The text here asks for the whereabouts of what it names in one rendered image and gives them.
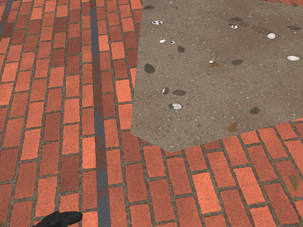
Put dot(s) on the left robot hand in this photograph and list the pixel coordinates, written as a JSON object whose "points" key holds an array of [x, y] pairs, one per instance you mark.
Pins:
{"points": [[63, 219]]}

